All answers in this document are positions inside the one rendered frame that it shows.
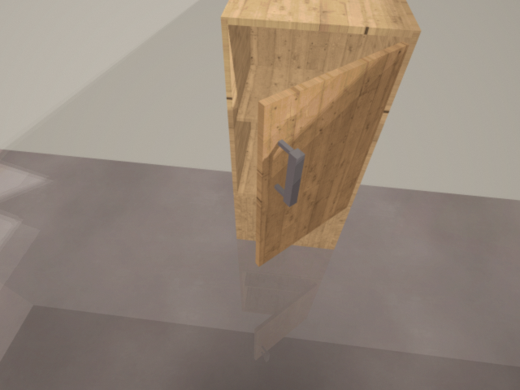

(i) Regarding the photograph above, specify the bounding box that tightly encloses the cupboard door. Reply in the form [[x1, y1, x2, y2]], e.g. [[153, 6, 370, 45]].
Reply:
[[255, 41, 409, 267]]

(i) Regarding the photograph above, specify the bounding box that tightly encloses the handle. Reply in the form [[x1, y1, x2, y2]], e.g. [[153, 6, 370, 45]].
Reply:
[[275, 140, 305, 207]]

